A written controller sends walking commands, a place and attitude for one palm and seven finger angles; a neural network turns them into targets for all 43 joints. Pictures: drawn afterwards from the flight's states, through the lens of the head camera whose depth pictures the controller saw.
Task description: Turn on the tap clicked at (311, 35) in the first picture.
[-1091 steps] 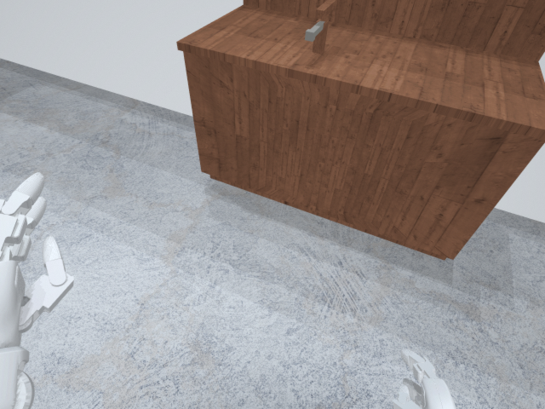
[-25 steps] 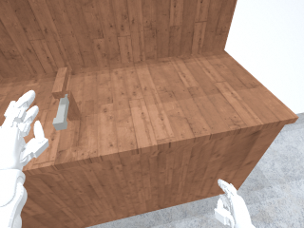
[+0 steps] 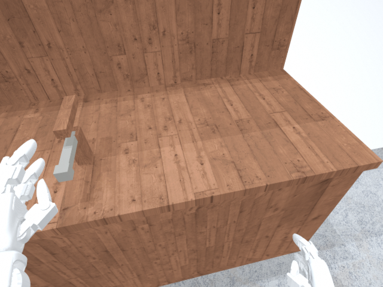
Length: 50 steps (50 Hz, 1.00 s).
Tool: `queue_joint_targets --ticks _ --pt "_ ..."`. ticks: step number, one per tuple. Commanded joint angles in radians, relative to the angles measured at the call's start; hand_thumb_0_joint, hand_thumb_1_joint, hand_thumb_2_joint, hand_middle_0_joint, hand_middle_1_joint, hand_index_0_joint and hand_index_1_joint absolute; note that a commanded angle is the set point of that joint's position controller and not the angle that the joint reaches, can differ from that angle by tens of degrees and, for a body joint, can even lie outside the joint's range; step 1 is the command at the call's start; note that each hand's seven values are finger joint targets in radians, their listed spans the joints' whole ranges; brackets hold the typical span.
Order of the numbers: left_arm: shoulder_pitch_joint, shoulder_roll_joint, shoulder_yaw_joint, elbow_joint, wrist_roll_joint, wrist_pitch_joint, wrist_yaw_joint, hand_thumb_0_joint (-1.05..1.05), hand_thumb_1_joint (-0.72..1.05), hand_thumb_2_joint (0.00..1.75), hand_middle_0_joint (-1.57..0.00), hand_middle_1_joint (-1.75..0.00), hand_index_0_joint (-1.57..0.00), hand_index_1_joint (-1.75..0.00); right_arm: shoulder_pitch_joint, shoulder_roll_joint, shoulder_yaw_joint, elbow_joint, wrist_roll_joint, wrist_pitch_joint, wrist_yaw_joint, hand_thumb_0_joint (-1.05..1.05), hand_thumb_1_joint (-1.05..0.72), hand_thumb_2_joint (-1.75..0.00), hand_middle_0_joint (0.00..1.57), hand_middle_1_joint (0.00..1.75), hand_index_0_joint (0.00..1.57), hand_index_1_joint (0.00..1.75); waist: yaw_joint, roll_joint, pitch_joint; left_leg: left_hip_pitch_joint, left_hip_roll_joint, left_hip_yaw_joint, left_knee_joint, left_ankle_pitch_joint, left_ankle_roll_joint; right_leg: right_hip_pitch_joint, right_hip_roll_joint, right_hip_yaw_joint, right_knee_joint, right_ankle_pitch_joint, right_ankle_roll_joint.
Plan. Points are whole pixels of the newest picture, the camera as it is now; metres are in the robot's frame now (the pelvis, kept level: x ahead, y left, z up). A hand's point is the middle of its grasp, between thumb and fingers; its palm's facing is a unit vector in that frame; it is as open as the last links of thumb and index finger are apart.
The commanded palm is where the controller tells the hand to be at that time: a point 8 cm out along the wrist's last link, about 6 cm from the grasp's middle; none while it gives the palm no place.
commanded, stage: turn the palm inward beside the body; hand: left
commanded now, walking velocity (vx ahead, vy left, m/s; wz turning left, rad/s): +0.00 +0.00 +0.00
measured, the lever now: (64, 172) +0.30 +0.32 +0.10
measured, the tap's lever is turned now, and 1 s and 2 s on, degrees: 0 0 0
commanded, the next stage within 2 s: reach beside the lever's end, fingers flat in 1.08 s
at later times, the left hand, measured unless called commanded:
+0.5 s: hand (41, 228) +0.15 +0.25 +0.15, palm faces +0.48 -0.87 -0.13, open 7.4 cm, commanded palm +0.10 +0.29 +0.16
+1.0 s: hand (46, 224) +0.16 +0.25 +0.15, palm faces +0.50 -0.86 -0.10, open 7.4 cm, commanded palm +0.11 +0.28 +0.16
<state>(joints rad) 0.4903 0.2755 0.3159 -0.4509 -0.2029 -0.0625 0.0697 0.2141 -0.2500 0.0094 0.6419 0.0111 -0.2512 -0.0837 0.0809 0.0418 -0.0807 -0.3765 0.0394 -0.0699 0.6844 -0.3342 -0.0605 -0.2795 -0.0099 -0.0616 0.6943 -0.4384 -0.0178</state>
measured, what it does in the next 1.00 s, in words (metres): stands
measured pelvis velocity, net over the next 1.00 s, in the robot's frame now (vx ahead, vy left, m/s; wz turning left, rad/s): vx -0.02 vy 0.01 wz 0.02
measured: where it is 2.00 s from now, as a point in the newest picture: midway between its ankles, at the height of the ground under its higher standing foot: outside the picture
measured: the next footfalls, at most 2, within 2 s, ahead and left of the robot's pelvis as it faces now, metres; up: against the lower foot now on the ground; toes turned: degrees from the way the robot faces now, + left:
none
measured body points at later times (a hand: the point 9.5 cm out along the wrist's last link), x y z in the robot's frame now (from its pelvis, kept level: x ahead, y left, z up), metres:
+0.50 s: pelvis -0.02 +0.02 +0.00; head -0.05 +0.00 +0.45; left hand +0.12 +0.30 +0.16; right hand +0.19 -0.18 -0.06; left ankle +0.02 +0.16 -0.72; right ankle -0.04 -0.10 -0.72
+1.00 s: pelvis -0.02 +0.01 +0.00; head -0.04 -0.01 +0.45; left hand +0.13 +0.29 +0.16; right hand +0.20 -0.19 -0.06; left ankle +0.02 +0.16 -0.72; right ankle -0.04 -0.10 -0.72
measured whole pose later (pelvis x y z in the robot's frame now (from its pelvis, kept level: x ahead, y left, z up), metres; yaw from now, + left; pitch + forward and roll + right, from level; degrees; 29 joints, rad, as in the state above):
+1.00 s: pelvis -0.02 +0.01 +0.00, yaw +1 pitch +0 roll -1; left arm 0.52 0.21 0.23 -0.55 -0.23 0.10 0.20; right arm 0.19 -0.23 0.07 0.63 0.01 -0.25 -0.09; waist 0.09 0.05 -0.07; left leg -0.38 0.03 -0.09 0.70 -0.31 -0.05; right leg -0.27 -0.02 -0.08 0.68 -0.41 -0.01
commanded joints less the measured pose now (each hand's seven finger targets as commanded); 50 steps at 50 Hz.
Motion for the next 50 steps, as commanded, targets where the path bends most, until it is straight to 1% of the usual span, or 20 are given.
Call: queue_joint_targets --ticks 1,2,4,5,12,13,14,21,24,25,27,29,30,35,39,42,44,45,49,50 --pt "-0.071 0.145 0.091 -0.216 0.004 -0.041 0.035 0.00 0.90 0.90 -0.20 -0.30 -0.20 -0.30 -0.125 -0.085 -0.026 -0.172 0.001 -0.053 -0.004 0.00 -0.90 -0.90 0.20 0.30 0.20 0.30 0.002 -0.036 -0.067 0.108 -0.039 0.069 -0.046 0.304 0.080 -0.050 -0.014 -0.024 -0.123 0.430 0.016" --pt "-0.075 0.142 0.084 -0.220 0.002 -0.035 0.036 0.00 0.90 0.90 -0.20 -0.30 -0.20 -0.30 -0.131 -0.087 -0.024 -0.173 -0.001 -0.052 -0.007 0.00 -0.90 -0.90 0.20 0.30 0.20 0.30 0.000 -0.044 -0.071 0.110 -0.038 0.066 -0.050 0.294 0.081 -0.052 -0.012 -0.026 -0.125 0.410 0.016" --pt "-0.087 0.148 0.077 -0.241 0.016 -0.021 0.047 0.00 0.90 0.90 -0.20 -0.30 -0.20 -0.30 -0.153 -0.085 -0.016 -0.174 0.002 -0.051 -0.009 0.00 -0.90 -0.90 0.20 0.30 0.20 0.30 0.003 0.001 -0.058 0.115 -0.039 0.063 -0.056 0.273 0.079 -0.062 -0.010 -0.024 -0.128 0.367 0.010" --pt "-0.096 0.120 0.044 -0.254 0.020 -0.015 0.050 0.00 0.90 0.90 -0.20 -0.30 -0.20 -0.30 -0.144 -0.080 -0.012 -0.179 0.000 -0.050 -0.008 0.00 -0.90 -0.90 0.20 0.30 0.20 0.30 -0.002 0.022 -0.059 0.116 -0.039 0.061 -0.060 0.253 0.077 -0.073 -0.010 -0.028 -0.129 0.335 0.008" --pt "-0.068 0.109 0.033 -0.269 0.015 0.013 0.082 0.00 0.90 0.90 -0.20 -0.30 -0.20 -0.30 -0.164 -0.081 -0.001 -0.186 -0.005 -0.046 -0.011 0.00 -0.90 -0.90 0.20 0.30 0.20 0.30 0.001 -0.019 -0.055 0.103 -0.035 0.041 -0.078 0.185 0.074 -0.081 -0.003 -0.037 -0.140 0.238 0.004" --pt "-0.076 0.102 0.021 -0.271 0.016 0.016 0.083 0.00 0.90 0.90 -0.20 -0.30 -0.20 -0.30 -0.170 -0.080 0.000 -0.186 -0.002 -0.044 -0.011 0.00 -0.90 -0.90 0.20 0.30 0.20 0.30 -0.003 -0.016 -0.041 0.100 -0.033 0.040 -0.080 0.168 0.074 -0.092 -0.002 -0.037 -0.144 0.215 0.004" --pt "-0.083 0.111 0.028 -0.280 0.021 0.021 0.091 0.00 0.90 0.90 -0.20 -0.30 -0.20 -0.30 -0.183 -0.078 0.004 -0.184 0.000 -0.042 -0.012 0.00 -0.90 -0.90 0.20 0.30 0.20 0.30 0.000 0.025 -0.026 0.101 -0.036 0.039 -0.084 0.146 0.072 -0.097 -0.001 -0.032 -0.150 0.191 0.001" --pt "-0.051 0.079 -0.005 -0.302 0.010 0.042 0.113 0.00 0.90 0.90 -0.20 -0.30 -0.20 -0.30 -0.187 -0.080 0.008 -0.194 -0.003 -0.045 -0.014 0.00 -0.90 -0.90 0.20 0.30 0.20 0.30 -0.003 -0.007 -0.037 0.090 -0.036 0.028 -0.088 0.097 0.073 -0.104 0.001 -0.039 -0.150 0.147 0.001" --pt "-0.045 0.092 0.004 -0.309 0.009 0.052 0.119 0.00 0.90 0.90 -0.20 -0.30 -0.20 -0.30 -0.195 -0.081 0.012 -0.191 -0.001 -0.045 -0.016 0.00 -0.90 -0.90 0.20 0.30 0.20 0.30 0.002 0.022 -0.011 0.075 -0.039 0.024 -0.093 0.063 0.072 -0.110 0.000 -0.035 -0.156 0.120 -0.001" --pt "-0.063 0.069 -0.021 -0.328 0.008 0.053 0.121 0.00 0.90 0.90 -0.20 -0.30 -0.20 -0.30 -0.194 -0.077 0.013 -0.196 -0.001 -0.046 -0.016 0.00 -0.90 -0.90 0.20 0.30 0.20 0.30 -0.005 0.028 -0.020 0.080 -0.040 0.025 -0.093 0.059 0.072 -0.113 -0.001 -0.037 -0.151 0.116 -0.001" --pt "-0.059 0.081 -0.007 -0.323 0.001 0.058 0.129 0.00 0.90 0.90 -0.20 -0.30 -0.20 -0.30 -0.190 -0.081 0.012 -0.194 -0.003 -0.050 -0.018 0.00 -0.90 -0.90 0.20 0.30 0.20 0.30 -0.004 0.013 -0.021 0.073 -0.040 0.023 -0.090 0.049 0.073 -0.113 -0.001 -0.036 -0.155 0.106 0.001" --pt "-0.059 0.092 0.006 -0.328 0.000 0.064 0.134 0.00 0.90 0.90 -0.20 -0.30 -0.20 -0.30 -0.197 -0.081 0.014 -0.188 0.000 -0.052 -0.020 0.00 -0.90 -0.90 0.20 0.30 0.20 0.30 -0.001 0.035 -0.012 0.076 -0.042 0.022 -0.089 0.052 0.072 -0.111 -0.001 -0.031 -0.161 0.108 -0.001" --pt "-0.058 0.069 -0.010 -0.321 -0.006 0.068 0.134 0.00 0.90 0.90 -0.20 -0.30 -0.20 -0.30 -0.191 -0.079 0.013 -0.191 0.000 -0.052 -0.021 0.00 -0.90 -0.90 0.20 0.30 0.20 0.30 -0.005 0.005 -0.013 0.072 -0.042 0.022 -0.089 0.050 0.072 -0.112 -0.003 -0.035 -0.158 0.108 0.001" --pt "-0.069 0.059 -0.021 -0.319 -0.013 0.093 0.131 0.00 0.90 0.90 -0.20 -0.30 -0.20 -0.30 -0.192 -0.080 0.016 -0.188 0.005 -0.057 -0.022 0.00 -0.90 -0.90 0.20 0.30 0.20 0.30 -0.005 0.015 -0.002 0.074 -0.042 0.020 -0.095 0.051 0.071 -0.109 -0.002 -0.034 -0.161 0.111 0.000" --pt "-0.063 0.087 0.000 -0.340 -0.006 0.096 0.134 0.00 0.90 0.90 -0.20 -0.30 -0.20 -0.30 -0.192 -0.084 0.014 -0.188 0.002 -0.062 -0.021 0.00 -0.90 -0.90 0.20 0.30 0.20 0.30 0.002 0.036 -0.021 0.090 -0.043 0.022 -0.087 0.086 0.073 -0.094 -0.003 -0.029 -0.165 0.139 -0.001" --pt "-0.045 0.070 -0.006 -0.326 -0.012 0.093 0.133 0.00 0.90 0.90 -0.20 -0.30 -0.20 -0.30 -0.180 -0.086 0.010 -0.190 -0.001 -0.063 -0.018 0.00 -0.90 -0.90 0.20 0.30 0.20 0.30 -0.001 -0.012 -0.032 0.093 -0.041 0.025 -0.080 0.123 0.075 -0.088 -0.003 -0.033 -0.160 0.180 0.001" --pt "-0.039 0.082 0.015 -0.318 -0.015 0.096 0.133 0.00 0.90 0.90 -0.20 -0.30 -0.20 -0.30 -0.181 -0.086 0.009 -0.185 0.000 -0.060 -0.019 0.00 -0.90 -0.90 0.20 0.30 0.20 0.30 0.007 -0.008 -0.030 0.092 -0.043 0.026 -0.078 0.140 0.074 -0.079 -0.003 -0.032 -0.163 0.200 0.001" --pt "-0.043 0.054 -0.012 -0.309 -0.018 0.097 0.128 0.00 0.90 0.90 -0.20 -0.30 -0.20 -0.30 -0.178 -0.083 0.011 -0.187 0.002 -0.058 -0.018 0.00 -0.90 -0.90 0.20 0.30 0.20 0.30 -0.002 -0.026 -0.020 0.089 -0.042 0.027 -0.079 0.136 0.074 -0.087 -0.004 -0.034 -0.162 0.198 0.003" --pt "-0.050 0.080 0.009 -0.314 -0.012 0.097 0.127 0.00 0.90 0.90 -0.20 -0.30 -0.20 -0.30 -0.181 -0.084 0.007 -0.186 0.002 -0.058 -0.017 0.00 -0.90 -0.90 0.20 0.30 0.20 0.30 0.005 0.006 -0.023 0.101 -0.044 0.033 -0.075 0.157 0.075 -0.077 -0.006 -0.027 -0.168 0.220 0.002" --pt "-0.055 0.058 -0.012 -0.318 -0.012 0.096 0.126 0.00 0.90 0.90 -0.20 -0.30 -0.20 -0.30 -0.176 -0.081 0.009 -0.189 0.001 -0.057 -0.017 0.00 -0.90 -0.90 0.20 0.30 0.20 0.30 -0.001 -0.012 -0.029 0.105 -0.043 0.033 -0.076 0.162 0.075 -0.076 -0.007 -0.030 -0.164 0.230 0.003"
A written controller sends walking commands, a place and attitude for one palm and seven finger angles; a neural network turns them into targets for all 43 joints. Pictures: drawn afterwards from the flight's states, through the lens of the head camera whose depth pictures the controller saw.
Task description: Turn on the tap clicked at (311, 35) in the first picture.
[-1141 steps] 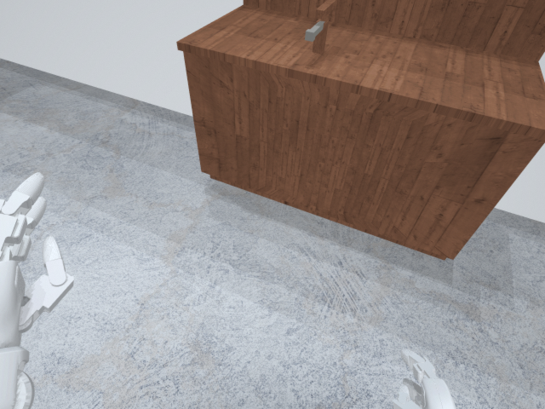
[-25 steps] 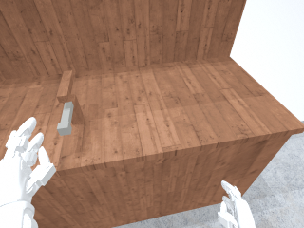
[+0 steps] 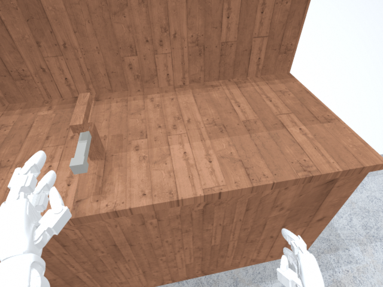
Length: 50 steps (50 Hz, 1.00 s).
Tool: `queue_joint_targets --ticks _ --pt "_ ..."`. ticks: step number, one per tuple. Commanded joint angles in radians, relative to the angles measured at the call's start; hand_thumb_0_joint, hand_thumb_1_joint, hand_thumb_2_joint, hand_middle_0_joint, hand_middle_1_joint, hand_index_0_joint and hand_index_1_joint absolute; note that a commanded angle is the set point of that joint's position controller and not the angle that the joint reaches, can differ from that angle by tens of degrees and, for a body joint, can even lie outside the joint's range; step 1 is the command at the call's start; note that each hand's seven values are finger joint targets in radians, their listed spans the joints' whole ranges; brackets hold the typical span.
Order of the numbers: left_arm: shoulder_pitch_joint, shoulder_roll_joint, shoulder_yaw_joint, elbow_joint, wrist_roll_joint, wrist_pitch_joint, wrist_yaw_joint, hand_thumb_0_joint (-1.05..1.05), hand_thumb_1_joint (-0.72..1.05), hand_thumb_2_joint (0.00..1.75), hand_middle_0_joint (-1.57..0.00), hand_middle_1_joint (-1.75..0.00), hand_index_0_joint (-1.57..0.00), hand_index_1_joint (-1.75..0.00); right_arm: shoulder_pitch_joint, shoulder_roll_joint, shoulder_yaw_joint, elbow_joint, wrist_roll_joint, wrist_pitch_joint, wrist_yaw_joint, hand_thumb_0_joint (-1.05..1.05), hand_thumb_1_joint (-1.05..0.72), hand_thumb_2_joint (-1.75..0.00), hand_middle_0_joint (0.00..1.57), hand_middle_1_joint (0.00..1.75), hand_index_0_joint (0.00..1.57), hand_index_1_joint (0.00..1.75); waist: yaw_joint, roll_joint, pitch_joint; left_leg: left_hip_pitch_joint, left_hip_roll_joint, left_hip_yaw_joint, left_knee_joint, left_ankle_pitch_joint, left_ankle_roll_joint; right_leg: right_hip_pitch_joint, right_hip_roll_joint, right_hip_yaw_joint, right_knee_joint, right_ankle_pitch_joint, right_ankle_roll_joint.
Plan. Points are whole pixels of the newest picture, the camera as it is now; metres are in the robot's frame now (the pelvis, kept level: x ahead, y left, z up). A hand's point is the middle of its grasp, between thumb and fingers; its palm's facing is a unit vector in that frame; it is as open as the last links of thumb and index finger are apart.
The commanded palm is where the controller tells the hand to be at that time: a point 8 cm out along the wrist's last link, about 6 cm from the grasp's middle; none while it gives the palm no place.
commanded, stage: turn the palm inward beside the body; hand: left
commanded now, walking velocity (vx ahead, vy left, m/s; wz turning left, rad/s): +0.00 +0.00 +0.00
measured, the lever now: (79, 165) +0.32 +0.30 +0.10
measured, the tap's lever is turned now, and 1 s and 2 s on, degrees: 0 0 0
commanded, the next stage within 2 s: reach beside the lever's end, fingers flat in 0.08 s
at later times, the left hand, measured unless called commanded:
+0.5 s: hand (69, 200) +0.20 +0.24 +0.14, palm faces +0.51 -0.85 -0.11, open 7.4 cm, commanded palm +0.16 +0.28 +0.15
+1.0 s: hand (75, 189) +0.23 +0.25 +0.13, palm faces +0.51 -0.85 -0.10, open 7.5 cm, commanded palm +0.19 +0.30 +0.13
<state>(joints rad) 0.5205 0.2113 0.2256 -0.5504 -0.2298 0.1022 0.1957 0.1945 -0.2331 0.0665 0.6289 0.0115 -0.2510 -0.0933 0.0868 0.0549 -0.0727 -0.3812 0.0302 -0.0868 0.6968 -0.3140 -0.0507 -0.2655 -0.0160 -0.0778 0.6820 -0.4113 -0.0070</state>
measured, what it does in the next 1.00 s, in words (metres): stands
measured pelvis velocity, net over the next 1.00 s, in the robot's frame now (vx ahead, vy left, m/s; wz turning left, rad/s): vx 0.00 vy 0.00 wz -0.01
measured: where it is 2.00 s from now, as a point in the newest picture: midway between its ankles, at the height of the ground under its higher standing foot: outside the picture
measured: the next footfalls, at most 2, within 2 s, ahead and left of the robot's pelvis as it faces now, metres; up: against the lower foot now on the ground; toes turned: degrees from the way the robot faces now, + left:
none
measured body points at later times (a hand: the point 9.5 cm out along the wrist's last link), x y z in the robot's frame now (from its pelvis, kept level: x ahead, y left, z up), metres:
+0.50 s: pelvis +0.01 -0.01 +0.00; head -0.01 -0.03 +0.45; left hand +0.17 +0.29 +0.15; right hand +0.21 -0.22 -0.07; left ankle +0.04 +0.15 -0.72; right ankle -0.03 -0.11 -0.72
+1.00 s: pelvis +0.00 +0.00 +0.00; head +0.00 -0.02 +0.45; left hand +0.20 +0.29 +0.14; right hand +0.20 -0.22 -0.07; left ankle +0.04 +0.15 -0.72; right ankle -0.03 -0.11 -0.72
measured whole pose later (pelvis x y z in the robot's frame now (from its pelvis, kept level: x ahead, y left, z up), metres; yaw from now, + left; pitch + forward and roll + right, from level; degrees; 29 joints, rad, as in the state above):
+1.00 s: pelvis +0.00 +0.00 +0.00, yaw +0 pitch +1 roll +0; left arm 0.30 0.22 0.27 -0.27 -0.21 0.02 0.19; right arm 0.18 -0.24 0.05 0.67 0.01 -0.23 -0.10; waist 0.07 0.05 -0.04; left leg -0.38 0.03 -0.08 0.66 -0.30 -0.05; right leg -0.27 -0.01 -0.07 0.66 -0.40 -0.01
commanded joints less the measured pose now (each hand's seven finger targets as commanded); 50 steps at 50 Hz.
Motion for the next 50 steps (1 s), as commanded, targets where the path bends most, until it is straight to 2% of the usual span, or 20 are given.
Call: queue_joint_targets --ticks 1,4,5,7,9,10,14,15,18,23,24,25,29,34,38,40,44,47,49,50 --pt "-0.084 0.124 0.078 -0.208 0.014 -0.069 -0.001 0.00 0.90 0.90 -0.20 -0.30 -0.20 -0.30 -0.154 -0.101 -0.049 -0.176 0.003 -0.057 -0.007 0.00 -0.90 -0.90 0.20 0.30 0.20 0.30 -0.006 -0.031 -0.025 0.102 -0.032 0.047 -0.090 0.136 0.064 -0.093 0.001 -0.014 -0.153 0.196 -0.008" --pt "-0.084 0.147 0.096 -0.227 0.021 -0.076 0.000 0.00 0.90 0.90 -0.20 -0.30 -0.20 -0.30 -0.157 -0.101 -0.050 -0.175 0.001 -0.060 -0.008 0.00 -0.90 -0.90 0.20 0.30 0.20 0.30 -0.001 -0.011 -0.042 0.116 -0.034 0.050 -0.087 0.153 0.065 -0.080 0.000 -0.009 -0.154 0.215 -0.009" --pt "-0.093 0.122 0.070 -0.237 0.025 -0.078 -0.001 0.00 0.90 0.90 -0.20 -0.30 -0.20 -0.30 -0.155 -0.096 -0.049 -0.179 0.002 -0.059 -0.006 0.00 -0.90 -0.90 0.20 0.30 0.20 0.30 -0.007 0.008 -0.043 0.123 -0.034 0.053 -0.085 0.164 0.064 -0.085 -0.001 -0.012 -0.148 0.224 -0.010" --pt "-0.076 0.125 0.082 -0.227 0.019 -0.082 -0.001 0.00 0.90 0.90 -0.20 -0.30 -0.20 -0.30 -0.146 -0.100 -0.053 -0.178 -0.002 -0.060 -0.004 0.00 -0.90 -0.90 0.20 0.30 0.20 0.30 -0.004 -0.022 -0.064 0.125 -0.033 0.052 -0.082 0.187 0.064 -0.069 -0.001 -0.015 -0.142 0.257 -0.008" --pt "-0.060 0.144 0.104 -0.211 0.014 -0.078 -0.002 0.00 0.90 0.90 -0.20 -0.30 -0.20 -0.30 -0.152 -0.101 -0.053 -0.175 0.000 -0.059 -0.006 0.00 -0.90 -0.90 0.20 0.30 0.20 0.30 0.002 -0.035 -0.046 0.120 -0.036 0.055 -0.077 0.193 0.066 -0.064 -0.002 -0.009 -0.153 0.279 -0.007" --pt "-0.077 0.137 0.105 -0.191 0.011 -0.077 -0.004 0.00 0.90 0.90 -0.20 -0.30 -0.20 -0.30 -0.141 -0.101 -0.054 -0.170 0.000 -0.053 -0.007 0.00 -0.90 -0.90 0.20 0.30 0.20 0.30 -0.007 -0.068 -0.048 0.115 -0.036 0.056 -0.078 0.194 0.067 -0.067 -0.001 -0.011 -0.150 0.287 -0.004" --pt "-0.087 0.157 0.135 -0.154 0.006 -0.074 -0.012 0.00 0.90 0.90 -0.20 -0.30 -0.20 -0.30 -0.149 -0.102 -0.057 -0.161 0.001 -0.046 -0.012 0.00 -0.90 -0.90 0.20 0.30 0.20 0.30 0.003 -0.014 -0.042 0.123 -0.038 0.061 -0.082 0.202 0.065 -0.060 -0.002 -0.002 -0.159 0.294 -0.006" --pt "-0.124 0.141 0.117 -0.156 0.006 -0.078 -0.014 0.00 0.90 0.90 -0.20 -0.30 -0.20 -0.30 -0.143 -0.100 -0.056 -0.162 0.003 -0.044 -0.012 0.00 -0.90 -0.90 0.20 0.30 0.20 0.30 -0.011 -0.028 -0.043 0.125 -0.038 0.061 -0.082 0.205 0.065 -0.067 -0.002 -0.005 -0.155 0.301 -0.004" --pt "-0.165 0.155 0.127 -0.127 0.001 -0.092 -0.024 0.00 0.90 0.90 -0.20 -0.30 -0.20 -0.30 -0.141 -0.104 -0.059 -0.153 0.003 -0.049 -0.015 0.00 -0.90 -0.90 0.20 0.30 0.20 0.30 -0.015 -0.032 -0.046 0.130 -0.037 0.060 -0.082 0.205 0.066 -0.068 -0.001 -0.001 -0.159 0.300 -0.002" --pt "-0.198 0.180 0.157 -0.073 -0.003 -0.108 -0.034 0.00 0.90 0.90 -0.20 -0.30 -0.20 -0.30 -0.140 -0.107 -0.064 -0.143 0.003 -0.052 -0.018 0.00 -0.90 -0.90 0.20 0.30 0.20 0.30 -0.014 -0.038 -0.060 0.130 -0.038 0.061 -0.088 0.200 0.065 -0.058 0.000 0.005 -0.164 0.299 -0.001" --pt "-0.208 0.182 0.157 -0.079 0.003 -0.111 -0.032 0.00 0.90 0.90 -0.20 -0.30 -0.20 -0.30 -0.151 -0.104 -0.060 -0.142 0.006 -0.053 -0.018 0.00 -0.90 -0.90 0.20 0.30 0.20 0.30 -0.010 -0.004 -0.054 0.136 -0.041 0.063 -0.090 0.203 0.064 -0.055 0.000 0.006 -0.165 0.298 -0.005" --pt "-0.212 0.163 0.140 -0.073 0.003 -0.112 -0.033 0.00 0.90 0.90 -0.20 -0.30 -0.20 -0.30 -0.145 -0.101 -0.059 -0.143 0.005 -0.053 -0.016 0.00 -0.90 -0.90 0.20 0.30 0.20 0.30 -0.016 -0.004 -0.062 0.141 -0.040 0.061 -0.092 0.208 0.063 -0.060 -0.001 0.001 -0.160 0.301 -0.005" --pt "-0.168 0.183 0.172 -0.037 0.000 -0.115 -0.037 0.00 0.90 0.90 -0.20 -0.30 -0.20 -0.30 -0.143 -0.108 -0.066 -0.143 0.004 -0.051 -0.011 0.00 -0.90 -0.90 0.20 0.30 0.20 0.30 0.000 -0.033 -0.078 0.136 -0.038 0.062 -0.093 0.250 0.062 -0.028 0.002 -0.001 -0.152 0.361 -0.007" --pt "-0.230 0.182 0.164 -0.030 0.006 -0.131 -0.026 0.00 0.90 0.90 -0.20 -0.29 -0.20 -0.29 -0.147 -0.107 -0.065 -0.140 0.006 -0.048 -0.010 0.00 -0.90 -0.90 0.20 0.30 0.20 0.30 -0.015 -0.023 -0.050 0.130 -0.037 0.061 -0.098 0.217 0.062 -0.056 0.003 -0.002 -0.158 0.313 -0.005" --pt "-0.235 0.176 0.158 -0.003 0.011 -0.149 -0.018 0.00 0.90 0.90 -0.19 -0.28 -0.19 -0.28 -0.139 -0.111 -0.071 -0.139 0.001 -0.047 -0.008 0.00 -0.90 -0.90 0.20 0.30 0.20 0.30 -0.019 -0.025 -0.074 0.128 -0.036 0.061 -0.097 0.215 0.061 -0.056 0.005 -0.002 -0.151 0.304 -0.006" --pt "-0.299 0.169 0.141 0.005 0.017 -0.155 -0.014 0.00 0.90 0.90 -0.19 -0.27 -0.19 -0.27 -0.141 -0.108 -0.065 -0.130 0.004 -0.044 -0.007 0.00 -0.90 -0.90 0.20 0.30 0.20 0.30 -0.032 -0.009 -0.062 0.130 -0.037 0.055 -0.101 0.189 0.059 -0.073 0.005 -0.001 -0.154 0.271 -0.007" --pt "-0.353 0.176 0.134 0.029 0.026 -0.156 -0.008 0.00 0.90 0.90 -0.19 -0.26 -0.19 -0.26 -0.157 -0.108 -0.062 -0.126 0.006 -0.044 -0.012 0.00 -0.90 -0.90 0.20 0.30 0.20 0.30 -0.033 0.011 -0.057 0.127 -0.039 0.050 -0.112 0.156 0.059 -0.077 0.007 0.003 -0.161 0.226 -0.010" --pt "-0.356 0.166 0.122 0.060 0.032 -0.154 -0.002 0.00 0.90 0.90 -0.19 -0.26 -0.19 -0.26 -0.153 -0.113 -0.066 -0.130 0.001 -0.042 -0.010 0.00 -0.90 -0.90 0.20 0.30 0.20 0.30 -0.031 -0.011 -0.084 0.131 -0.037 0.049 -0.113 0.152 0.059 -0.075 0.010 0.001 -0.158 0.220 -0.009" --pt "-0.365 0.205 0.169 0.099 0.033 -0.145 0.007 0.00 0.90 0.90 -0.18 -0.25 -0.18 -0.25 -0.156 -0.114 -0.066 -0.120 0.001 -0.034 -0.012 0.00 -0.90 -0.90 0.20 0.30 0.20 0.30 -0.026 -0.026 -0.075 0.121 -0.039 0.052 -0.117 0.159 0.059 -0.060 0.010 0.003 -0.162 0.234 -0.009" --pt "-0.379 0.184 0.151 0.108 0.031 -0.143 0.004 0.00 0.90 0.90 -0.18 -0.25 -0.18 -0.25 -0.154 -0.113 -0.066 -0.123 0.002 -0.028 -0.011 0.00 -0.90 -0.90 0.20 0.30 0.20 0.30 -0.031 -0.036 -0.082 0.120 -0.040 0.056 -0.115 0.161 0.059 -0.062 0.009 0.004 -0.161 0.241 -0.007"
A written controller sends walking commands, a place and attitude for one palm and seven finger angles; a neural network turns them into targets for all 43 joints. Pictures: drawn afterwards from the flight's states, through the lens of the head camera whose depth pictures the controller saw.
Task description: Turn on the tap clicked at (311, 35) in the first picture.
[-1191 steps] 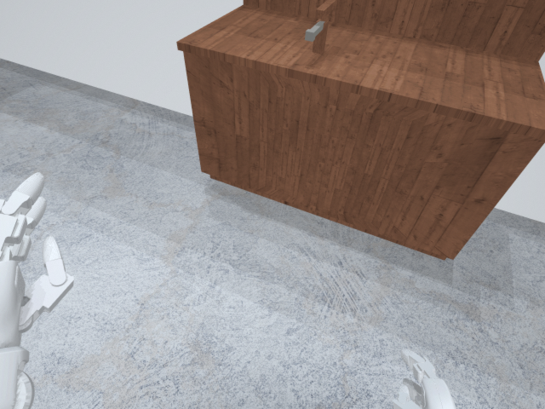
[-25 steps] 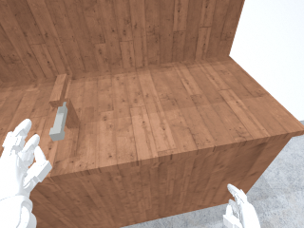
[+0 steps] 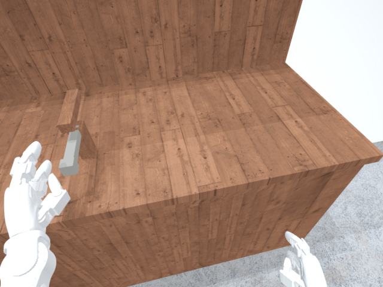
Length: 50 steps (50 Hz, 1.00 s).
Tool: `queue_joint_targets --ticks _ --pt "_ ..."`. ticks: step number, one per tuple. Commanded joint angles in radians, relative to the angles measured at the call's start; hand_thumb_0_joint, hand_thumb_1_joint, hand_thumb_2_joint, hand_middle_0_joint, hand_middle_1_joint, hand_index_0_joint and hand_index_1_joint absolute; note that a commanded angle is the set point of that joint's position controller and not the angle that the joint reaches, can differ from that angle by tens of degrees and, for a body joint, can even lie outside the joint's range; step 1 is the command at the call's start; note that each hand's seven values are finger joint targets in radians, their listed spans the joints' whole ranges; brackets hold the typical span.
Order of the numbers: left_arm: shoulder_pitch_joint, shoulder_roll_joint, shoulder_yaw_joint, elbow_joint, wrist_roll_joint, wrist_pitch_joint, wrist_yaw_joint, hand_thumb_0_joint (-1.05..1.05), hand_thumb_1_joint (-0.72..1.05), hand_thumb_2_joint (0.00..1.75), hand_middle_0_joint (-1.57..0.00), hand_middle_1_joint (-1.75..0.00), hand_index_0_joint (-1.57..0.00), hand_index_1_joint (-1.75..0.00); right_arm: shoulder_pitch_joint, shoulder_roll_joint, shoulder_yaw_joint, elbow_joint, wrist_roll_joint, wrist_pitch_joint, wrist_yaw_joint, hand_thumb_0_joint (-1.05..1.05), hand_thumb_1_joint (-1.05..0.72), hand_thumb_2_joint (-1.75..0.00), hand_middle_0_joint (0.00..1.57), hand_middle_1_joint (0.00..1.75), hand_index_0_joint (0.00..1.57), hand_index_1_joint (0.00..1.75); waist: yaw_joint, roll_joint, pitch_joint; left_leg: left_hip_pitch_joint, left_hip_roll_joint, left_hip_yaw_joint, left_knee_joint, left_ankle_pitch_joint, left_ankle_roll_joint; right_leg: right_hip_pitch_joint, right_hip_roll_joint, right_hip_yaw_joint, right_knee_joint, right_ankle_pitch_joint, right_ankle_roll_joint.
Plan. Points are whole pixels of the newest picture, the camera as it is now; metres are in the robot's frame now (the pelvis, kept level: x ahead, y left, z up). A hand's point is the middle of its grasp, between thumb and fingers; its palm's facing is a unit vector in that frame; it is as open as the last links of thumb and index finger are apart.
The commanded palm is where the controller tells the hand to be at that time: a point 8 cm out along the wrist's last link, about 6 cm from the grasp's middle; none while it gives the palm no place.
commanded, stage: reach beside the lever's end, fingers flat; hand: left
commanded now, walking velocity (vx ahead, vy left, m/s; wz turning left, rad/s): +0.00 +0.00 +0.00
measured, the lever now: (69, 166) +0.31 +0.31 +0.09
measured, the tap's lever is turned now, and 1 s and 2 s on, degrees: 0 0 4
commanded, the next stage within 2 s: push the lever round in 1.38 s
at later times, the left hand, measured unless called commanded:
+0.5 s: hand (60, 185) +0.25 +0.28 +0.12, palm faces +0.54 -0.83 -0.10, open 7.7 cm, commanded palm +0.21 +0.32 +0.11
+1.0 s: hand (56, 178) +0.27 +0.31 +0.10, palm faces +0.56 -0.83 -0.09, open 7.8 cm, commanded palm +0.23 +0.35 +0.09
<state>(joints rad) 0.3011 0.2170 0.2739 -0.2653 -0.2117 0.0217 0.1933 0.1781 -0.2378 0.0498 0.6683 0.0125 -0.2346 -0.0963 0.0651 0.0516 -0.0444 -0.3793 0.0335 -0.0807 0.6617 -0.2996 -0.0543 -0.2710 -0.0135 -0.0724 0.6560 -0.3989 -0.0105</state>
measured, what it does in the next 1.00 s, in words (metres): stands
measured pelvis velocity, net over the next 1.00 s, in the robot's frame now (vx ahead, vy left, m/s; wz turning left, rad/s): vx -0.01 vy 0.01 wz -0.02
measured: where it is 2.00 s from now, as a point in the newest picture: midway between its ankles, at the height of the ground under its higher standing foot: outside the picture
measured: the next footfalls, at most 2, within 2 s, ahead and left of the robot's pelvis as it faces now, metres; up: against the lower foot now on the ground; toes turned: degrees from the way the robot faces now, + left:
none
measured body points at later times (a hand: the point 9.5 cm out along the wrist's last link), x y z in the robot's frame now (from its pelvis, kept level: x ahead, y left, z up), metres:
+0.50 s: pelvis +0.00 +0.00 +0.00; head +0.00 -0.01 +0.45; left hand +0.22 +0.32 +0.12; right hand +0.19 -0.23 -0.08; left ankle +0.03 +0.15 -0.72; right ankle -0.03 -0.11 -0.72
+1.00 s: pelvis -0.01 +0.01 +0.00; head +0.00 +0.00 +0.45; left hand +0.24 +0.35 +0.11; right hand +0.16 -0.24 -0.10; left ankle +0.03 +0.15 -0.72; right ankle -0.03 -0.11 -0.72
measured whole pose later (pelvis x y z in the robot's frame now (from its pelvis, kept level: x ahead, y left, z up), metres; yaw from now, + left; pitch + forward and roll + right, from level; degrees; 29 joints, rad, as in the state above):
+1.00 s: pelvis -0.01 +0.01 +0.00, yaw -1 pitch +3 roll -1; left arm 0.03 0.28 0.42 0.18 -0.21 -0.14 0.12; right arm 0.20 -0.25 0.02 0.71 0.02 -0.20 -0.09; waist 0.03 0.04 -0.05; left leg -0.46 0.04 -0.07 0.70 -0.30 -0.05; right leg -0.36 -0.01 -0.06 0.69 -0.39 0.00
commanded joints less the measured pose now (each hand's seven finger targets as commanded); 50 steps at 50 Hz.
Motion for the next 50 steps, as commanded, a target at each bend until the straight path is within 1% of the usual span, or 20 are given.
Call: queue_joint_targets --ticks 1,4,5,9,10,14,18,24,25,29,30,31,34,38,39,44,45,47,49,50 --pt "-0.157 0.195 0.122 -0.160 0.011 -0.059 0.005 0.00 0.90 0.90 -0.18 -0.25 -0.18 -0.25 -0.136 -0.110 -0.051 -0.162 0.001 -0.039 -0.009 0.00 -0.90 -0.90 0.20 0.30 0.20 0.30 -0.004 -0.025 -0.119 0.119 -0.041 0.052 -0.081 0.156 0.062 -0.047 0.009 -0.001 -0.135 0.238 -0.005" --pt "-0.161 0.224 0.160 -0.145 0.013 -0.058 0.009 0.00 0.90 0.90 -0.18 -0.24 -0.18 -0.24 -0.137 -0.107 -0.053 -0.159 0.002 -0.030 -0.006 0.00 -0.90 -0.90 0.20 0.30 0.20 0.30 0.004 -0.009 -0.132 0.125 -0.041 0.056 -0.079 0.196 0.061 -0.025 0.009 0.000 -0.129 0.286 -0.008" --pt "-0.163 0.183 0.122 -0.151 0.014 -0.062 0.006 0.00 0.90 0.90 -0.18 -0.24 -0.18 -0.24 -0.133 -0.105 -0.053 -0.167 0.001 -0.027 -0.004 0.00 -0.90 -0.90 0.20 0.30 0.20 0.30 -0.005 -0.012 -0.135 0.131 -0.041 0.058 -0.075 0.210 0.061 -0.034 0.008 -0.004 -0.123 0.301 -0.006" --pt "-0.181 0.208 0.148 -0.123 0.012 -0.084 -0.002 0.00 0.90 0.90 -0.18 -0.22 -0.18 -0.22 -0.130 -0.108 -0.055 -0.160 0.002 -0.026 -0.001 0.00 -0.90 -0.90 0.20 0.30 0.20 0.30 -0.006 0.006 -0.120 0.123 -0.040 0.056 -0.071 0.209 0.061 -0.042 0.011 -0.002 -0.120 0.302 -0.007" --pt "-0.220 0.192 0.125 -0.115 0.011 -0.091 -0.006 0.00 0.90 0.90 -0.17 -0.22 -0.17 -0.22 -0.126 -0.108 -0.055 -0.157 0.003 -0.025 -0.001 0.00 -0.90 -0.90 0.20 0.30 0.20 0.30 -0.022 -0.003 -0.118 0.125 -0.039 0.057 -0.070 0.198 0.061 -0.058 0.011 -0.003 -0.121 0.291 -0.006" --pt "-0.226 0.222 0.156 -0.092 0.013 -0.116 -0.015 0.00 0.90 0.90 -0.17 -0.21 -0.17 -0.21 -0.126 -0.114 -0.061 -0.150 0.001 -0.030 -0.003 0.00 -0.90 -0.90 0.20 0.30 0.20 0.30 -0.012 0.003 -0.139 0.124 -0.043 0.059 -0.065 0.206 0.063 -0.048 0.012 0.002 -0.114 0.305 -0.006" --pt "-0.282 0.209 0.135 -0.056 0.010 -0.133 -0.029 0.00 0.90 0.90 -0.17 -0.20 -0.17 -0.20 -0.116 -0.117 -0.064 -0.145 0.003 -0.032 -0.003 0.00 -0.90 -0.90 0.20 0.30 0.20 0.30 -0.025 0.002 -0.138 0.120 -0.041 0.056 -0.064 0.190 0.062 -0.066 0.012 0.001 -0.112 0.286 -0.006" --pt "-0.297 0.273 0.208 0.033 0.009 -0.144 -0.033 0.00 0.90 0.90 -0.16 -0.19 -0.16 -0.19 -0.115 -0.121 -0.068 -0.129 0.006 -0.023 -0.006 0.00 -0.90 -0.90 0.20 0.30 0.20 0.30 -0.018 -0.006 -0.141 0.097 -0.045 0.060 -0.061 0.184 0.065 -0.055 0.013 0.007 -0.112 0.291 -0.005" --pt "-0.329 0.241 0.177 0.035 0.007 -0.148 -0.037 0.00 0.90 0.90 -0.16 -0.18 -0.16 -0.18 -0.111 -0.118 -0.068 -0.131 0.007 -0.022 -0.005 0.00 -0.90 -0.90 0.20 0.30 0.20 0.30 -0.025 -0.003 -0.145 0.099 -0.045 0.061 -0.061 0.181 0.064 -0.063 0.012 0.007 -0.110 0.288 -0.004" --pt "-0.359 0.274 0.204 0.065 0.011 -0.168 -0.044 0.00 0.90 0.90 -0.16 -0.17 -0.16 -0.17 -0.111 -0.122 -0.071 -0.126 0.007 -0.022 -0.005 0.00 -0.90 -0.90 0.20 0.30 0.20 0.30 -0.022 0.019 -0.154 0.102 -0.044 0.061 -0.056 0.191 0.066 -0.064 0.015 0.009 -0.104 0.295 -0.006" --pt "-0.368 0.256 0.189 0.068 0.008 -0.174 -0.047 0.00 0.90 0.90 -0.16 -0.17 -0.16 -0.17 -0.098 -0.120 -0.072 -0.125 0.004 -0.024 -0.003 0.00 -0.90 -0.90 0.20 0.30 0.20 0.30 -0.027 0.017 -0.170 0.107 -0.046 0.062 -0.051 0.194 0.065 -0.066 0.015 0.008 -0.100 0.302 -0.005" --pt "-0.346 0.287 0.224 0.099 0.006 -0.178 -0.049 0.00 0.90 0.90 -0.16 -0.17 -0.16 -0.17 -0.090 -0.126 -0.078 -0.121 0.005 -0.022 -0.002 0.00 -0.90 -0.90 0.20 0.30 0.20 0.30 -0.022 -0.004 -0.176 0.099 -0.042 0.061 -0.050 0.198 0.064 -0.060 0.018 0.008 -0.099 0.306 -0.005" --pt "-0.350 0.272 0.209 0.103 0.008 -0.191 -0.060 0.00 0.90 0.90 -0.15 -0.16 -0.15 -0.16 -0.094 -0.125 -0.076 -0.123 0.006 -0.023 0.001 0.00 -0.90 -0.90 0.20 0.30 0.20 0.30 -0.021 0.021 -0.175 0.097 -0.043 0.059 -0.048 0.213 0.064 -0.058 0.017 0.007 -0.089 0.323 -0.007" --pt "-0.416 0.279 0.205 0.162 -0.002 -0.197 -0.072 0.00 0.90 0.90 -0.15 -0.15 -0.15 -0.15 -0.091 -0.133 -0.078 -0.117 0.009 -0.021 -0.004 0.00 -0.90 -0.90 0.20 0.30 0.20 0.30 -0.035 -0.025 -0.144 0.071 -0.044 0.059 -0.051 0.150 0.067 -0.094 0.018 0.010 -0.101 0.261 -0.001" --pt "-0.437 0.306 0.231 0.146 0.005 -0.206 -0.066 0.00 0.90 0.90 -0.15 -0.15 -0.15 -0.15 -0.095 -0.130 -0.079 -0.115 0.010 -0.020 -0.006 0.00 -0.90 -0.90 0.20 0.30 0.20 0.30 -0.031 0.010 -0.159 0.081 -0.044 0.060 -0.050 0.157 0.068 -0.087 0.017 0.014 -0.099 0.264 -0.003" --pt "-0.474 0.322 0.237 0.180 0.018 -0.228 -0.065 0.00 0.90 0.90 -0.15 -0.15 -0.15 -0.15 -0.081 -0.132 -0.081 -0.105 0.006 -0.017 -0.004 0.00 -0.90 -0.90 0.20 0.30 0.20 0.30 -0.033 0.036 -0.187 0.083 -0.044 0.055 -0.042 0.164 0.066 -0.090 0.020 0.013 -0.083 0.263 -0.007" --pt "-0.469 0.294 0.213 0.194 0.017 -0.231 -0.068 0.00 0.90 0.90 -0.15 -0.15 -0.15 -0.15 -0.075 -0.131 -0.081 -0.107 0.006 -0.017 -0.001 0.00 -0.90 -0.90 0.20 0.30 0.20 0.30 -0.036 0.028 -0.193 0.083 -0.044 0.054 -0.041 0.166 0.065 -0.092 0.020 0.012 -0.079 0.267 -0.007" --pt "-0.483 0.302 0.215 0.213 0.014 -0.235 -0.073 0.00 0.90 0.90 -0.15 -0.15 -0.15 -0.15 -0.072 -0.135 -0.083 -0.106 0.005 -0.015 0.000 0.00 -0.90 -0.90 0.20 0.30 0.20 0.30 -0.037 0.032 -0.195 0.076 -0.044 0.053 -0.039 0.156 0.065 -0.100 0.021 0.013 -0.079 0.260 -0.006" --pt "-0.464 0.344 0.267 0.272 0.012 -0.230 -0.073 0.00 0.90 0.90 -0.15 -0.15 -0.15 -0.15 -0.067 -0.140 -0.085 -0.100 0.006 -0.007 -0.002 0.00 -0.90 -0.90 0.20 0.30 0.20 0.30 -0.029 -0.011 -0.180 0.052 -0.044 0.053 -0.040 0.152 0.068 -0.090 0.023 0.012 -0.081 0.263 -0.004" --pt "-0.462 0.316 0.240 0.278 0.008 -0.226 -0.080 0.00 0.90 0.90 -0.15 -0.15 -0.15 -0.15 -0.069 -0.138 -0.084 -0.108 0.009 -0.003 -0.002 0.00 -0.90 -0.90 0.20 0.30 0.20 0.30 -0.034 0.001 -0.179 0.050 -0.045 0.058 -0.039 0.147 0.068 -0.096 0.021 0.014 -0.082 0.260 -0.003"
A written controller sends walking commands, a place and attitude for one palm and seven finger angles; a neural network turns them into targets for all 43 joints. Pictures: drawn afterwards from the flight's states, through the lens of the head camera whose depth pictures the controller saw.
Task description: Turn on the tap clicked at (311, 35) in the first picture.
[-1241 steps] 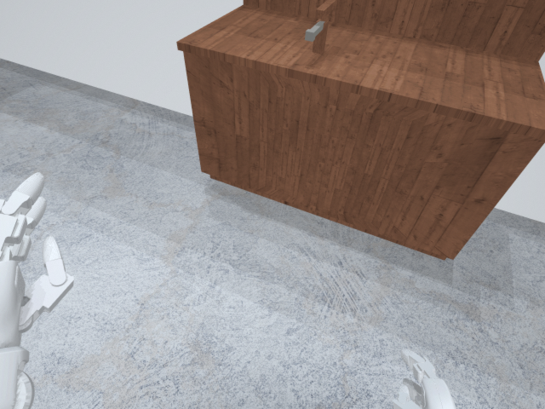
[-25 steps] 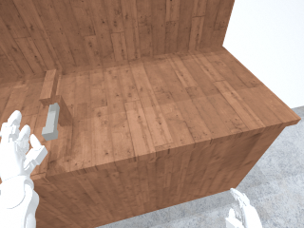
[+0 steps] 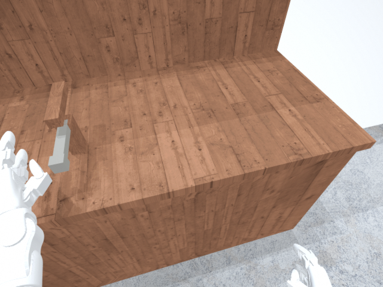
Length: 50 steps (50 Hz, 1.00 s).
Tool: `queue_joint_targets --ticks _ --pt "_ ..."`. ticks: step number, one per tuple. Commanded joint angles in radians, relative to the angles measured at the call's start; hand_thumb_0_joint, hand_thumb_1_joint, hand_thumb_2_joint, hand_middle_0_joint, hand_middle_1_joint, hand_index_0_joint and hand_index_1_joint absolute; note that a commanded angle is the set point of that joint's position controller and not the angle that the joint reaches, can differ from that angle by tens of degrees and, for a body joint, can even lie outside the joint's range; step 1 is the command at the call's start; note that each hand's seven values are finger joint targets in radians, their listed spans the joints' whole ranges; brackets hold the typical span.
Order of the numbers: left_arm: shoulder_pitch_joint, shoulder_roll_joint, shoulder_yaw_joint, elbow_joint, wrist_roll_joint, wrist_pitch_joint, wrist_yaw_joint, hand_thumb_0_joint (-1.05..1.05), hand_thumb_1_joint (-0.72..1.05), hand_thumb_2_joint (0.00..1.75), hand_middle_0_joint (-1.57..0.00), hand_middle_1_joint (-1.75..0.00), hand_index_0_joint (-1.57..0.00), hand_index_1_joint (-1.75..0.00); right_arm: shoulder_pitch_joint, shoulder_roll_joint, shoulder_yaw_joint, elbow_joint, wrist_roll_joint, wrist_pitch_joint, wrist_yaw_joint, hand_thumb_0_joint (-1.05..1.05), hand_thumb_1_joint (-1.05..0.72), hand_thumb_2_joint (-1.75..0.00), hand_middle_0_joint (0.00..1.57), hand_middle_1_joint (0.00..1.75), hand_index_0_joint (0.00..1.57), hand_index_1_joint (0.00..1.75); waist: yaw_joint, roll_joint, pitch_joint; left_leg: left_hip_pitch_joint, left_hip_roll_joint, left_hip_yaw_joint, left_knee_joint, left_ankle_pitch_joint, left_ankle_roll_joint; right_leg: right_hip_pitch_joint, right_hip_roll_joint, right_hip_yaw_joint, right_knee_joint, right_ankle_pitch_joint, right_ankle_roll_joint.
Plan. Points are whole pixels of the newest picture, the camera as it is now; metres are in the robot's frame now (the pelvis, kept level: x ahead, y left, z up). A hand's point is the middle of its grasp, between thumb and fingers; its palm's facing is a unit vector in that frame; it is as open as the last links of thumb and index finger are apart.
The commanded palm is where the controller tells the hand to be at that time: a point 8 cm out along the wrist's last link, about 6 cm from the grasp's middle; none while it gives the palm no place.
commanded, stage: reach beside the lever's end, fingers flat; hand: left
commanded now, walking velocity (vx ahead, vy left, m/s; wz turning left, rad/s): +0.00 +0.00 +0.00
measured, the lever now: (59, 163) +0.32 +0.30 +0.10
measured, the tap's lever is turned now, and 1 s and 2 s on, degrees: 0 4 29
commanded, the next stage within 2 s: push the lever round in 0.38 s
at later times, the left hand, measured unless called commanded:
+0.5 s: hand (42, 177) +0.28 +0.32 +0.10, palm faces +0.58 -0.81 -0.08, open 7.8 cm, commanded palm +0.24 +0.35 +0.09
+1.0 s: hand (56, 172) +0.30 +0.30 +0.10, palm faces +0.57 -0.82 -0.07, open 7.8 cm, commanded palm +0.26 +0.33 +0.09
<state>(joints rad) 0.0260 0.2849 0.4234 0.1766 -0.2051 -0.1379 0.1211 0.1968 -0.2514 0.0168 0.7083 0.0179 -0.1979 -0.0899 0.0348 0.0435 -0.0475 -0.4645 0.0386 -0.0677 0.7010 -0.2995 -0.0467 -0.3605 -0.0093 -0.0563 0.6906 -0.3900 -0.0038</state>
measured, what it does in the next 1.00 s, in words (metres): stands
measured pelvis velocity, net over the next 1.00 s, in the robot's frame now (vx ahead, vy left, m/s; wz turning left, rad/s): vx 0.00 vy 0.01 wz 0.00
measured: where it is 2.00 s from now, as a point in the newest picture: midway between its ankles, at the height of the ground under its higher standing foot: outside the picture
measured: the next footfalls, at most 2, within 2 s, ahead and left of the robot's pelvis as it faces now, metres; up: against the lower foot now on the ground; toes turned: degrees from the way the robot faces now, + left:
none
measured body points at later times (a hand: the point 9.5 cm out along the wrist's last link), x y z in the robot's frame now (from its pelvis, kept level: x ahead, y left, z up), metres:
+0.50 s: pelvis +0.00 +0.01 +0.00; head +0.02 +0.00 +0.45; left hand +0.25 +0.36 +0.11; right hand +0.16 -0.24 -0.10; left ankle +0.04 +0.15 -0.72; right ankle -0.02 -0.12 -0.72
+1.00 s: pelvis +0.00 +0.01 +0.00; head +0.02 +0.00 +0.45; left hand +0.26 +0.34 +0.10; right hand +0.17 -0.23 -0.10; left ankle +0.04 +0.15 -0.72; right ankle -0.02 -0.12 -0.72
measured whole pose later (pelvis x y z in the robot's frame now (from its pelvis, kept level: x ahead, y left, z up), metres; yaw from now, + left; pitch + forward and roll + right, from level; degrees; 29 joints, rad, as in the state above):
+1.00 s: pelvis +0.00 +0.01 +0.00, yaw +0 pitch +5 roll -1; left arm -0.02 0.26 0.40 0.22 -0.18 -0.14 0.16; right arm 0.20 -0.25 0.02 0.69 0.02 -0.16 -0.08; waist 0.03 0.04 -0.06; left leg -0.50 0.04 -0.07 0.73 -0.32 -0.04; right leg -0.39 -0.01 -0.06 0.71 -0.40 0.00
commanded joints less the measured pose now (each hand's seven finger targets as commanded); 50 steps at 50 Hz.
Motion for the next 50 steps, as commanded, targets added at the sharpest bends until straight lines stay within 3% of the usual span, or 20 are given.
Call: queue_joint_targets --ticks 1,5,8,9,11,14,15,20,21,24,25,28,29,33,34,36,39,41,47,50 --pt "-0.233 0.274 0.102 -0.167 0.000 -0.067 -0.011 0.00 0.90 0.90 -0.15 -0.15 -0.15 -0.15 -0.086 -0.127 -0.050 -0.145 0.005 -0.037 -0.010 0.00 -0.90 -0.90 0.20 0.30 0.20 0.30 -0.010 0.010 -0.175 0.133 -0.048 0.042 -0.079 0.134 0.061 -0.015 0.017 -0.001 -0.120 0.238 -0.009" --pt "-0.232 0.248 0.078 -0.199 0.010 -0.082 -0.009 0.00 0.90 0.90 -0.15 -0.15 -0.15 -0.15 -0.082 -0.121 -0.051 -0.155 0.001 -0.039 -0.006 0.00 -0.90 -0.90 0.20 0.30 0.20 0.30 -0.004 0.066 -0.207 0.162 -0.047 0.039 -0.078 0.154 0.059 -0.013 0.019 -0.003 -0.108 0.243 -0.014" --pt "-0.218 0.263 0.096 -0.171 0.002 -0.087 -0.011 0.00 0.90 0.90 -0.15 -0.15 -0.15 -0.15 -0.073 -0.128 -0.054 -0.152 -0.001 -0.037 -0.003 0.00 -0.90 -0.90 0.20 0.30 0.20 0.30 -0.009 0.019 -0.195 0.141 -0.046 0.038 -0.075 0.145 0.061 -0.017 0.022 -0.004 -0.111 0.241 -0.011" --pt "-0.217 0.283 0.116 -0.166 0.006 -0.089 -0.008 0.00 0.90 0.90 -0.15 -0.15 -0.15 -0.15 -0.078 -0.127 -0.053 -0.148 0.002 -0.033 -0.005 0.00 -0.90 -0.90 0.20 0.30 0.20 0.30 -0.005 0.020 -0.191 0.135 -0.044 0.036 -0.075 0.139 0.061 -0.013 0.022 -0.003 -0.111 0.234 -0.011" --pt "-0.241 0.259 0.093 -0.168 0.001 -0.090 -0.012 0.00 0.90 0.90 -0.15 -0.15 -0.15 -0.15 -0.076 -0.127 -0.054 -0.150 0.002 -0.033 -0.004 0.00 -0.90 -0.90 0.20 0.30 0.20 0.30 -0.012 0.033 -0.187 0.138 -0.045 0.039 -0.074 0.133 0.060 -0.026 0.021 -0.003 -0.110 0.232 -0.010" --pt "-0.215 0.301 0.136 -0.157 0.003 -0.087 -0.013 0.00 0.90 0.90 -0.15 -0.15 -0.15 -0.15 -0.076 -0.129 -0.055 -0.148 0.002 -0.026 -0.008 0.00 -0.90 -0.90 0.20 0.30 0.20 0.30 -0.004 0.023 -0.192 0.130 -0.045 0.039 -0.074 0.143 0.062 -0.011 0.021 -0.001 -0.110 0.241 -0.010" --pt "-0.221 0.274 0.109 -0.166 0.004 -0.088 -0.016 0.00 0.90 0.90 -0.15 -0.15 -0.15 -0.15 -0.074 -0.126 -0.054 -0.151 0.002 -0.026 -0.006 0.00 -0.90 -0.90 0.20 0.30 0.20 0.30 -0.007 0.038 -0.201 0.135 -0.046 0.039 -0.074 0.150 0.060 -0.012 0.020 -0.001 -0.105 0.248 -0.011" --pt "-0.229 0.251 0.088 -0.185 0.002 -0.097 -0.018 0.00 0.90 0.90 -0.15 -0.15 -0.15 -0.15 -0.072 -0.123 -0.053 -0.150 0.001 -0.028 -0.004 0.00 -0.90 -0.90 0.20 0.30 0.20 0.30 -0.016 0.064 -0.195 0.148 -0.044 0.035 -0.070 0.148 0.059 -0.032 0.023 -0.004 -0.102 0.237 -0.012" --pt "-0.240 0.273 0.107 -0.162 -0.001 -0.096 -0.019 0.00 0.90 0.90 -0.15 -0.15 -0.15 -0.15 -0.067 -0.128 -0.055 -0.144 0.000 -0.027 -0.005 0.00 -0.90 -0.90 0.20 0.30 0.20 0.30 -0.020 0.028 -0.189 0.139 -0.042 0.031 -0.070 0.137 0.060 -0.037 0.025 -0.004 -0.105 0.229 -0.011" --pt "-0.253 0.248 0.078 -0.192 0.005 -0.102 -0.022 0.00 0.90 0.90 -0.15 -0.15 -0.15 -0.15 -0.079 -0.124 -0.054 -0.151 0.004 -0.030 -0.007 0.00 -0.90 -0.90 0.20 0.30 0.20 0.30 -0.018 0.060 -0.185 0.149 -0.041 0.030 -0.075 0.129 0.059 -0.040 0.023 -0.004 -0.104 0.215 -0.014" --pt "-0.233 0.243 0.075 -0.200 0.006 -0.101 -0.019 0.00 0.90 0.90 -0.15 -0.15 -0.15 -0.15 -0.071 -0.127 -0.056 -0.153 -0.001 -0.032 -0.006 0.00 -0.90 -0.90 0.20 0.30 0.20 0.30 -0.015 0.058 -0.216 0.161 -0.042 0.030 -0.073 0.148 0.059 -0.031 0.023 -0.006 -0.098 0.230 -0.014" --pt "-0.248 0.245 0.075 -0.158 -0.002 -0.084 -0.018 0.00 0.90 0.90 -0.15 -0.15 -0.15 -0.15 -0.071 -0.131 -0.053 -0.149 0.002 -0.029 -0.007 0.00 -0.90 -0.90 0.20 0.30 0.20 0.30 -0.022 0.006 -0.181 0.130 -0.043 0.027 -0.073 0.121 0.060 -0.042 0.023 -0.006 -0.106 0.214 -0.010" --pt "-0.251 0.266 0.096 -0.153 0.004 -0.081 -0.012 0.00 0.90 0.90 -0.15 -0.15 -0.15 -0.15 -0.075 -0.130 -0.051 -0.145 0.003 -0.024 -0.009 0.00 -0.90 -0.90 0.20 0.30 0.20 0.30 -0.016 0.022 -0.175 0.127 -0.043 0.028 -0.074 0.121 0.060 -0.039 0.023 -0.004 -0.107 0.213 -0.012" --pt "-0.294 0.237 0.056 -0.182 0.014 -0.080 0.001 0.00 0.90 0.90 -0.15 -0.15 -0.15 -0.15 -0.075 -0.126 -0.050 -0.154 -0.002 -0.025 -0.006 0.00 -0.90 -0.90 0.20 0.30 0.20 0.30 -0.021 0.047 -0.207 0.147 -0.045 0.027 -0.071 0.126 0.059 -0.039 0.023 -0.004 -0.101 0.213 -0.013" --pt "-0.286 0.263 0.081 -0.187 0.025 -0.083 0.012 0.00 0.90 0.90 -0.15 -0.15 -0.15 -0.15 -0.077 -0.124 -0.051 -0.152 -0.002 -0.022 -0.006 0.00 -0.90 -0.90 0.20 0.30 0.20 0.30 -0.014 0.067 -0.217 0.153 -0.042 0.028 -0.069 0.145 0.057 -0.028 0.023 -0.003 -0.097 0.227 -0.015" --pt "-0.282 0.220 0.041 -0.188 0.025 -0.084 0.015 0.00 0.90 0.90 -0.15 -0.15 -0.15 -0.15 -0.071 -0.124 -0.051 -0.156 -0.005 -0.021 0.001 0.00 -0.90 -0.90 0.20 0.30 0.20 0.30 -0.020 0.041 -0.227 0.154 -0.042 0.025 -0.063 0.157 0.057 -0.030 0.024 -0.007 -0.090 0.245 -0.014" --pt "-0.262 0.258 0.086 -0.163 0.024 -0.077 0.023 0.00 0.90 0.90 -0.15 -0.15 -0.15 -0.15 -0.072 -0.126 -0.052 -0.154 -0.002 -0.011 0.000 0.00 -0.90 -0.90 0.20 0.30 0.20 0.30 -0.011 0.020 -0.216 0.133 -0.042 0.030 -0.064 0.160 0.057 -0.014 0.024 -0.005 -0.093 0.253 -0.013" --pt "-0.301 0.219 0.040 -0.176 0.027 -0.074 0.021 0.00 0.90 0.90 -0.15 -0.15 -0.15 -0.15 -0.074 -0.123 -0.050 -0.157 -0.001 -0.008 0.002 0.00 -0.90 -0.90 0.20 0.30 0.20 0.30 -0.026 0.041 -0.209 0.141 -0.042 0.033 -0.059 0.160 0.057 -0.033 0.022 -0.005 -0.092 0.254 -0.013" --pt "-0.308 0.186 -0.002 -0.187 0.033 -0.077 0.029 0.00 0.90 0.90 -0.15 -0.15 -0.15 -0.15 -0.075 -0.125 -0.052 -0.158 -0.001 -0.010 0.003 0.00 -0.90 -0.90 0.20 0.30 0.20 0.30 -0.033 0.012 -0.201 0.140 -0.042 0.029 -0.061 0.138 0.059 -0.041 0.024 -0.005 -0.097 0.234 -0.012" --pt "-0.318 0.179 -0.013 -0.208 0.044 -0.081 0.040 0.00 0.90 0.90 -0.15 -0.15 -0.15 -0.15 -0.076 -0.122 -0.051 -0.158 -0.004 -0.011 0.002 0.00 -0.90 -0.90 0.20 0.30 0.20 0.30 -0.030 0.044 -0.214 0.153 -0.043 0.030 -0.059 0.147 0.058 -0.038 0.022 -0.004 -0.093 0.239 -0.014"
